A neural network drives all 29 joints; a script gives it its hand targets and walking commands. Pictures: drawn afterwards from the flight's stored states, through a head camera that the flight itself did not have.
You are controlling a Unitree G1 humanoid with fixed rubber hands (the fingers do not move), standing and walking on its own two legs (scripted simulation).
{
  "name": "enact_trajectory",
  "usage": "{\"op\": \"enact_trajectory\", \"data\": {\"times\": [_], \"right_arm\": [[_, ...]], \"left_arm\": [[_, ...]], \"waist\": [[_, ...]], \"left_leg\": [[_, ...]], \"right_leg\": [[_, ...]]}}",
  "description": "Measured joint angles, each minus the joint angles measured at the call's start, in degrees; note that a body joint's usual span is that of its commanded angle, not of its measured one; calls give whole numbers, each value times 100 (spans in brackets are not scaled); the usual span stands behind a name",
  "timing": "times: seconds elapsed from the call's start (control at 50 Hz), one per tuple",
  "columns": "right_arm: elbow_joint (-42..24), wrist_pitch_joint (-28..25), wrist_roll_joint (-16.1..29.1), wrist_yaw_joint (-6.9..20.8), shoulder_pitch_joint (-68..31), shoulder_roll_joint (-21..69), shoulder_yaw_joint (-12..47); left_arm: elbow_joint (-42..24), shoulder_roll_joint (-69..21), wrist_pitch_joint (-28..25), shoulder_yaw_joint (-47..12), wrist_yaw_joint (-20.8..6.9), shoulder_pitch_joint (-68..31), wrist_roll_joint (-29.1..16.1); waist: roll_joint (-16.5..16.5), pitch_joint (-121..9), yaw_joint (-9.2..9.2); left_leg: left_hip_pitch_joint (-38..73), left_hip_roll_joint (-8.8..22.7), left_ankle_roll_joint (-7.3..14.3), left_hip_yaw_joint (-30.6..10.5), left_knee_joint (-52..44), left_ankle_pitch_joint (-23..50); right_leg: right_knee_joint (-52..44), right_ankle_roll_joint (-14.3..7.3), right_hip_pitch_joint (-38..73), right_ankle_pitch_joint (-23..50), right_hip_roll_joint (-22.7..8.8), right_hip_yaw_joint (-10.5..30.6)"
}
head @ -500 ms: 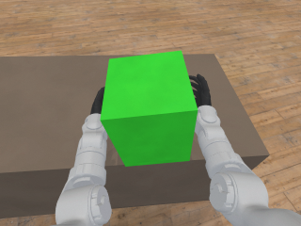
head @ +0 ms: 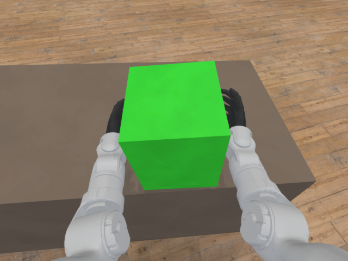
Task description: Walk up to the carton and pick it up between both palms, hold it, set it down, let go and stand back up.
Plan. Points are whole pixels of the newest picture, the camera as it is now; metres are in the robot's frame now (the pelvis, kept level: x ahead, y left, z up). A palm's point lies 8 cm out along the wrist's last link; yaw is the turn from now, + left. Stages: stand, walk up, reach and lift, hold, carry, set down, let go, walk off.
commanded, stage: set down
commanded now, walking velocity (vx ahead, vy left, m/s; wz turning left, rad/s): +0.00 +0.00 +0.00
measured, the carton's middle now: (176, 130) +0.41 +0.01 +0.06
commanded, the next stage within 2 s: none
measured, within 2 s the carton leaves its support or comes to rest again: neither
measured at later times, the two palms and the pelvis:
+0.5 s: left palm (119, 131) +0.42 +0.16 +0.04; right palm (231, 122) +0.42 -0.13 +0.07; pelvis +0.01 +0.00 +0.00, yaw +0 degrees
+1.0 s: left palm (121, 142) +0.41 +0.16 +0.00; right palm (228, 135) +0.41 -0.13 +0.03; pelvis +0.01 +0.00 +0.00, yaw +0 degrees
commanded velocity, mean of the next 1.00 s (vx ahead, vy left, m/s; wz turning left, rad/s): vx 0.00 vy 0.00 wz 0.00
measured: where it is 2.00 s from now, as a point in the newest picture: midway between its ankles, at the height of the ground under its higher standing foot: outside the picture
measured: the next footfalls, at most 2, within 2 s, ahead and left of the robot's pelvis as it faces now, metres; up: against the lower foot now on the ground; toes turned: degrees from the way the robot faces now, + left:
none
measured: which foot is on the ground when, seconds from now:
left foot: down 0.00-1.00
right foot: down 0.00-1.00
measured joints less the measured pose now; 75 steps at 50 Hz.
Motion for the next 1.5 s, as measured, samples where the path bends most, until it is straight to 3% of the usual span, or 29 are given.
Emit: {"op": "enact_trajectory", "data": {"times": [0.26,0.44,0.64,0.82,1.0,1.5], "right_arm": [[-24,275,-349,124,-133,80,-478],[-27,-266,-567,153,-105,105,-564],[76,-236,-623,177,-103,107,-684],[207,-682,-800,186,-82,110,-838],[224,-604,-806,241,-80,110,-842],[245,-721,-961,285,-78,110,-942]], "left_arm": [[428,0,-3,236,-1,-226,0],[478,0,-554,236,31,-226,0],[614,0,-548,269,47,-226,1],[736,-13,-1066,272,143,-224,0],[998,-7,-1237,416,157,-224,1],[1112,-5,-1458,419,211,-226,1]], "waist": [[-17,471,35],[-10,-144,22],[-2,270,3],[175,-317,-78],[179,-146,1],[169,-148,-8]], "left_leg": [[76,0,0,6,-1,-21],[-533,0,0,7,0,-13],[-534,0,0,8,0,-4],[-1102,2,0,11,0,78],[-1100,3,0,11,0,98],[-1140,3,0,22,0,126]], "right_leg": [[-1,22,74,-19,-3,-1],[0,16,-535,-10,-4,-7],[0,16,-535,-12,-7,-16],[0,16,-1105,68,-7,-17],[0,54,-1105,113,-9,-20],[-1,59,-1148,139,-13,-21]]}}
